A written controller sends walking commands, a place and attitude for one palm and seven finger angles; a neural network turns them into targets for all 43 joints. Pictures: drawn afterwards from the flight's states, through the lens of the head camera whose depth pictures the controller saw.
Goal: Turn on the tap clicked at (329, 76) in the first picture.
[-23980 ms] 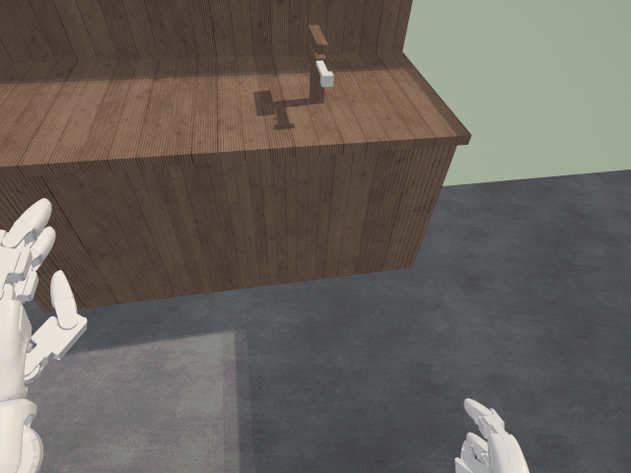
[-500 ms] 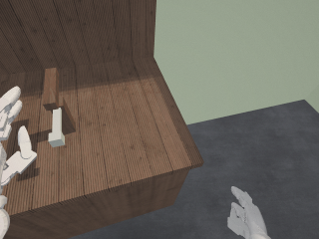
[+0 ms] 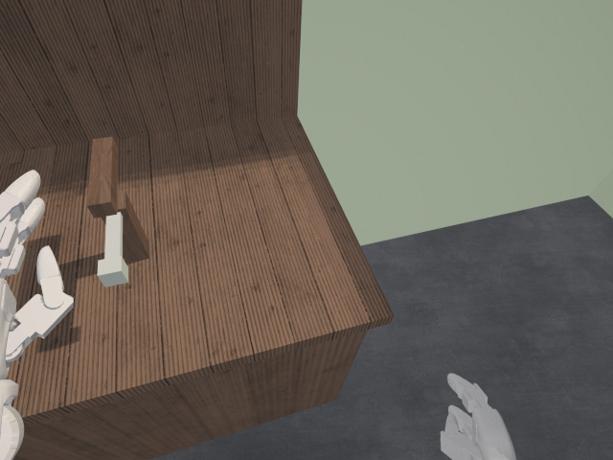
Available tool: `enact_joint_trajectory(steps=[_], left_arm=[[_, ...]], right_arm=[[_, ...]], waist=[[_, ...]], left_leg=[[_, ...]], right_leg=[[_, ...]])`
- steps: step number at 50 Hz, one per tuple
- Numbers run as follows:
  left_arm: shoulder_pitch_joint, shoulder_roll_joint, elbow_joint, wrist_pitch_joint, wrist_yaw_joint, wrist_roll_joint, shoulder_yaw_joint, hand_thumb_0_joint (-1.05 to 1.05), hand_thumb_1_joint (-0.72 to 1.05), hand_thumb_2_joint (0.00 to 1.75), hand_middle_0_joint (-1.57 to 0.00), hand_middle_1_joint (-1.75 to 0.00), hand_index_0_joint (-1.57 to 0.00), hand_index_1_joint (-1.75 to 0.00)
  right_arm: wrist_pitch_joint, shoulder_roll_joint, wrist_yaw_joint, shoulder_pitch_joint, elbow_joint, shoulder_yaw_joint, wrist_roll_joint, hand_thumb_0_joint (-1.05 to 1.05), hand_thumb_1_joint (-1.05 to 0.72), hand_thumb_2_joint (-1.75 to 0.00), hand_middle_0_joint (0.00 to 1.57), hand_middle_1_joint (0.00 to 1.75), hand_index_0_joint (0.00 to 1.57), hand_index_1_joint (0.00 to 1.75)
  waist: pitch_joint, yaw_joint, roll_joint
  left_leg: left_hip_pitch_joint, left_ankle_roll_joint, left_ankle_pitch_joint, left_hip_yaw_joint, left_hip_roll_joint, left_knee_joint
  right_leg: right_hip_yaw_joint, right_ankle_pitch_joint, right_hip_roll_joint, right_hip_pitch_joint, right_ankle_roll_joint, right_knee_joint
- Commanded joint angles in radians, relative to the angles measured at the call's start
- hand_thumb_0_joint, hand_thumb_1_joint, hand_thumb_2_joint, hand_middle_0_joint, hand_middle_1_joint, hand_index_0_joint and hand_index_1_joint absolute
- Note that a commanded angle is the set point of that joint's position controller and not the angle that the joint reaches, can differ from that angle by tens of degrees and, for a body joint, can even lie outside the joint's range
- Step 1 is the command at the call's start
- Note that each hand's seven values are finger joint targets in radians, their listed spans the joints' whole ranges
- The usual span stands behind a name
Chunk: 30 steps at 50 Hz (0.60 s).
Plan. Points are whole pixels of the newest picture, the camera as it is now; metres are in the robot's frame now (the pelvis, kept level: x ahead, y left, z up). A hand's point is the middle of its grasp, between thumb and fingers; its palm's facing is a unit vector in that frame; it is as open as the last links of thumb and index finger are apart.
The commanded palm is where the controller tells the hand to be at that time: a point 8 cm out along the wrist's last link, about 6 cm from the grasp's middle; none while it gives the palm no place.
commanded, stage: look again from close up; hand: left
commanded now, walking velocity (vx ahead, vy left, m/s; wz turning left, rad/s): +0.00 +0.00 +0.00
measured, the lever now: (113, 271) +0.32 +0.28 +0.05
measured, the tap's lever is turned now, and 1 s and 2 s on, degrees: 0 0 0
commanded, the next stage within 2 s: turn the palm inward beside the body in 0.02 s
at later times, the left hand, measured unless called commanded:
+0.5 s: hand (89, 358) +0.18 +0.22 +0.13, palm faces +0.41 -0.83 -0.37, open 7.4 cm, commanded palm +0.14 +0.26 +0.16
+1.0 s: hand (110, 332) +0.20 +0.20 +0.14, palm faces +0.49 -0.82 -0.29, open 7.4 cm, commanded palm +0.15 +0.24 +0.15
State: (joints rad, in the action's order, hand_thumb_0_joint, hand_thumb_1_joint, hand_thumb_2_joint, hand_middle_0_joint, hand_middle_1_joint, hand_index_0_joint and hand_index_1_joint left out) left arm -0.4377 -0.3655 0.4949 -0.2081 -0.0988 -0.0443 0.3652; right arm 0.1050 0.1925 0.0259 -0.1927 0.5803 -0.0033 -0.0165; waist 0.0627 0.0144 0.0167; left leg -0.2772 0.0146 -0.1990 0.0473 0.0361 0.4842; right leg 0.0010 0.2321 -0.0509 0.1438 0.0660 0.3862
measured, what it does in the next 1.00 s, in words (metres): shifts its weight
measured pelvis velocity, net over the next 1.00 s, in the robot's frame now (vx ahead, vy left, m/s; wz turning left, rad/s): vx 0.01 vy -0.07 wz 0.04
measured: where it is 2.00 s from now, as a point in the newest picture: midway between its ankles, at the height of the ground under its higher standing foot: outside the picture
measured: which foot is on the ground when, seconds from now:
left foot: down 0.00-1.00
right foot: down 0.00-1.00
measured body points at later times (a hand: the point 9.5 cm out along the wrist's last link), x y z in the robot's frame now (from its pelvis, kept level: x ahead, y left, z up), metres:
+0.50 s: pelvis -0.03 -0.03 -0.01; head -0.02 -0.03 +0.43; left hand +0.15 +0.26 +0.15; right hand +0.18 -0.24 -0.08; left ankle +0.04 +0.11 -0.74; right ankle -0.02 -0.17 -0.74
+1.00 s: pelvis +0.01 -0.07 -0.02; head +0.01 -0.09 +0.43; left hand +0.17 +0.25 +0.16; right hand +0.20 -0.30 -0.11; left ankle +0.04 +0.10 -0.74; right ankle -0.02 -0.17 -0.74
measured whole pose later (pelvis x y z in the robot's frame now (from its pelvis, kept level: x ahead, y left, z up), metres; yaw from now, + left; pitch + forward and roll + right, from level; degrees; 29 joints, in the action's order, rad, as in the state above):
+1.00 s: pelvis +0.01 -0.07 -0.02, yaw +2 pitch +1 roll +0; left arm -0.43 -0.33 0.38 -0.10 -0.07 -0.18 0.38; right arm 0.20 0.26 0.06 -0.24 0.66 0.01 -0.02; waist -0.05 0.06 -0.05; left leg -0.39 -0.06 -0.31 -0.08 0.05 0.68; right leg 0.07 0.43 0.00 0.29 -0.03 0.70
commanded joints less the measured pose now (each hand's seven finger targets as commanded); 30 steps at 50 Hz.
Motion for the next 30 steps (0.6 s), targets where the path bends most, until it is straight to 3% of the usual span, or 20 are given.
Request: enact_joint_trajectory(steps=[1, 2, 5, 6, 7, 8, 9, 10, 11, 12, 13, 15, 17, 19, 21, 22, 24, 26, 27, 30], left_arm=[[0.059, -0.174, 0.192, -0.051, -0.026, -0.001, 0.116, 0.00, 0.90, 0.90, -0.20, -0.30, -0.20, -0.30], [0.058, -0.147, 0.164, -0.051, -0.021, -0.003, 0.089, 0.00, 0.90, 0.90, -0.20, -0.30, -0.20, -0.30], [0.082, -0.153, 0.184, -0.055, -0.022, 0.000, 0.091, 0.00, 0.90, 0.90, -0.20, -0.30, -0.20, -0.30], [0.992, -0.922, 0.516, -0.191, -0.040, 0.023, 0.355, 0.00, 0.90, 0.90, -0.20, -0.30, -0.20, -0.30], [0.564, -0.401, -0.124, 0.001, 0.005, 0.124, 0.283, 0.00, 0.90, 0.90, -0.20, -0.30, -0.20, -0.30], [0.442, -0.206, -0.044, 0.016, 0.022, 0.067, 0.053, 0.00, 0.90, 0.90, -0.20, -0.30, -0.20, -0.30], [0.360, -0.304, -0.047, 0.051, 0.022, 0.053, 0.187, 0.00, 0.90, 0.90, -0.20, -0.30, -0.20, -0.30], [0.361, -0.110, -0.004, 0.089, 0.071, -0.028, 0.040, 0.00, 0.90, 0.90, -0.20, -0.30, -0.20, -0.30], [0.261, -0.091, -0.075, 0.148, 0.094, -0.088, 0.051, 0.00, 0.90, 0.90, -0.20, -0.30, -0.20, -0.30], [0.214, -0.091, -0.027, 0.175, 0.120, -0.117, 0.041, 0.00, 0.90, 0.90, -0.20, -0.30, -0.20, -0.30], [0.180, -0.089, -0.015, 0.198, 0.134, -0.112, 0.011, 0.00, 0.90, 0.90, -0.20, -0.30, -0.20, -0.30], [0.142, -0.130, 0.039, 0.216, 0.121, -0.042, 0.000, 0.00, 0.90, 0.90, -0.20, -0.30, -0.20, -0.30], [0.169, -0.159, 0.110, 0.183, 0.063, 0.019, 0.014, 0.00, 0.90, 0.90, -0.20, -0.30, -0.20, -0.30], [0.221, -0.211, 0.151, 0.097, 0.004, 0.034, 0.088, 0.00, 0.90, 0.90, -0.20, -0.30, -0.20, -0.30], [0.302, -0.298, 0.220, 0.009, -0.053, 0.021, 0.178, 0.00, 0.90, 0.90, -0.20, -0.30, -0.20, -0.30], [0.334, -0.242, 0.217, -0.032, -0.070, 0.018, 0.130, 0.00, 0.90, 0.90, -0.20, -0.30, -0.20, -0.30], [0.352, -0.202, 0.151, -0.077, -0.096, 0.007, 0.111, 0.00, 0.90, 0.90, -0.20, -0.30, -0.20, -0.30], [0.397, -0.220, 0.043, -0.065, -0.089, 0.005, 0.110, 0.00, 0.90, 0.90, -0.20, -0.30, -0.20, -0.30], [0.423, -0.179, 0.012, -0.054, -0.069, -0.005, 0.056, 0.00, 0.90, 0.90, -0.20, -0.30, -0.20, -0.30], [0.421, -0.168, -0.078, 0.041, -0.004, -0.023, -0.016, 0.00, 0.90, 0.90, -0.20, -0.30, -0.20, -0.30]], right_arm=[[0.051, 0.128, 0.013, 0.093, -0.156, 0.050, -0.006, 0.00, -0.90, -0.90, 0.20, 0.30, 0.20, 0.30], [0.047, 0.130, 0.011, 0.081, -0.151, 0.047, -0.001, 0.00, -0.90, -0.90, 0.20, 0.30, 0.20, 0.30], [0.048, 0.128, 0.011, 0.081, -0.159, 0.052, -0.004, 0.00, -0.90, -0.90, 0.20, 0.30, 0.20, 0.30], [0.026, 0.152, 0.099, -0.027, -0.259, -0.108, -0.064, 0.00, -0.90, -0.90, 0.20, 0.30, 0.20, 0.30], [0.059, 0.156, 0.072, 0.023, -0.077, 0.063, 0.069, 0.00, -0.90, -0.90, 0.20, 0.30, 0.20, 0.30], [0.088, 0.141, 0.001, 0.077, -0.121, 0.032, 0.049, 0.00, -0.90, -0.90, 0.20, 0.30, 0.20, 0.30], [0.073, 0.220, -0.010, 0.011, -0.076, 0.068, 0.043, 0.00, -0.90, -0.90, 0.20, 0.30, 0.20, 0.30], [0.084, 0.182, -0.010, 0.081, -0.112, 0.056, 0.029, 0.00, -0.90, -0.90, 0.20, 0.30, 0.20, 0.30], [0.085, 0.190, -0.008, 0.093, -0.100, 0.052, 0.003, 0.00, -0.90, -0.90, 0.20, 0.30, 0.20, 0.30], [0.099, 0.196, -0.016, 0.114, -0.102, 0.046, 0.002, 0.00, -0.90, -0.90, 0.20, 0.30, 0.20, 0.30], [0.098, 0.185, -0.017, 0.136, -0.101, 0.039, -0.010, 0.00, -0.90, -0.90, 0.20, 0.30, 0.20, 0.30], [0.090, 0.182, -0.022, 0.163, -0.121, 0.027, -0.010, 0.00, -0.90, -0.90, 0.20, 0.30, 0.20, 0.30], [0.086, 0.167, -0.023, 0.183, -0.143, 0.018, 0.001, 0.00, -0.90, -0.90, 0.20, 0.30, 0.20, 0.30], [0.086, 0.158, -0.015, 0.184, -0.130, 0.019, 0.019, 0.00, -0.90, -0.90, 0.20, 0.30, 0.20, 0.30], [0.091, 0.148, -0.002, 0.177, -0.105, 0.024, 0.026, 0.00, -0.90, -0.90, 0.20, 0.30, 0.20, 0.30], [0.101, 0.133, -0.001, 0.162, -0.102, 0.026, 0.031, 0.00, -0.90, -0.90, 0.20, 0.30, 0.20, 0.30], [0.112, 0.127, 0.000, 0.155, -0.063, 0.026, 0.030, 0.00, -0.90, -0.90, 0.20, 0.30, 0.20, 0.30], [0.111, 0.140, 0.007, 0.146, -0.032, 0.028, 0.021, 0.00, -0.90, -0.90, 0.20, 0.30, 0.20, 0.30], [0.118, 0.146, 0.009, 0.154, -0.035, 0.028, 0.020, 0.00, -0.90, -0.90, 0.20, 0.30, 0.20, 0.30], [0.126, 0.163, 0.030, 0.178, -0.045, 0.021, 0.006, 0.00, -0.90, -0.90, 0.20, 0.30, 0.20, 0.30]], waist=[[-0.148, 0.004, -0.065], [-0.138, 0.000, -0.057], [-0.142, 0.002, -0.068], [-0.114, -0.038, -0.321], [-0.255, 0.062, -0.201], [-0.214, -0.001, -0.126], [-0.336, 0.021, -0.134], [-0.379, 0.050, -0.131], [-0.354, 0.044, -0.129], [-0.286, 0.075, -0.103], [-0.237, 0.073, -0.096], [-0.155, 0.065, -0.078], [-0.097, 0.044, -0.057], [-0.121, 0.031, -0.030], [-0.157, 0.037, -0.066], [-0.196, 0.033, -0.093], [-0.186, 0.021, -0.138], [-0.137, 0.007, -0.159], [-0.145, -0.002, -0.159], [-0.114, 0.013, -0.134]], left_leg=[[0.091, 0.004, 0.032, -0.045, 0.034, -0.100], [0.070, 0.004, 0.005, -0.049, 0.029, -0.108], [0.080, 0.006, -0.018, -0.049, 0.033, -0.106], [-0.022, 0.022, -0.136, -0.076, 0.018, -0.113], [0.222, -0.053, 0.191, -0.043, -0.002, -0.059], [0.190, -0.061, 0.380, -0.065, -0.024, -0.047], [0.289, -0.063, 0.428, -0.065, 0.005, -0.017], [0.311, -0.058, 0.386, -0.054, -0.021, -0.010], [0.317, -0.058, 0.315, -0.050, -0.017, -0.022], [0.253, -0.048, 0.228, -0.044, -0.023, -0.035], [0.214, -0.036, 0.175, -0.039, -0.028, -0.042], [0.125, -0.024, 0.073, -0.037, -0.031, -0.064], [0.066, -0.020, -0.034, -0.046, -0.036, -0.073], [0.052, -0.018, -0.111, -0.060, -0.038, -0.057], [0.058, -0.023, -0.200, -0.063, -0.041, -0.037], [0.066, -0.025, -0.209, -0.059, -0.049, -0.026], [0.057, -0.028, -0.250, -0.059, -0.052, 0.010], [0.038, -0.028, -0.272, -0.054, -0.060, 0.040], [0.031, -0.025, -0.278, -0.055, -0.063, 0.045], [0.000, -0.015, -0.279, -0.050, -0.073, 0.054]], right_leg=[[0.005, -0.148, 0.012, 0.009, -0.065, -0.053], [0.012, -0.126, 0.016, 0.009, -0.064, -0.058], [-0.001, -0.114, 0.012, 0.015, -0.068, -0.054], [0.032, 0.047, 0.054, -0.027, -0.014, 0.060], [0.108, -0.097, 0.078, 0.057, -0.111, 0.153], [0.138, -0.132, 0.103, 0.100, -0.094, 0.097], [0.113, -0.163, 0.106, 0.135, -0.085, 0.117], [0.111, -0.172, 0.087, 0.123, -0.086, 0.104], [0.118, -0.150, 0.096, 0.116, -0.091, 0.088], [0.127, -0.163, 0.076, 0.097, -0.091, 0.064], [0.132, -0.159, 0.075, 0.103, -0.087, 0.069], [0.133, -0.098, 0.073, 0.135, -0.084, 0.080], [0.134, -0.021, 0.076, 0.172, -0.081, 0.091], [0.127, 0.052, 0.081, 0.196, -0.075, 0.108], [0.114, 0.130, 0.087, 0.215, -0.070, 0.111], [0.111, 0.153, 0.083, 0.214, -0.073, 0.110], [0.104, 0.176, 0.082, 0.246, -0.069, 0.122], [0.095, 0.207, 0.075, 0.275, -0.067, 0.101], [0.091, 0.215, 0.064, 0.279, -0.067, 0.100], [0.062, 0.266, 0.048, 0.288, -0.067, 0.079]])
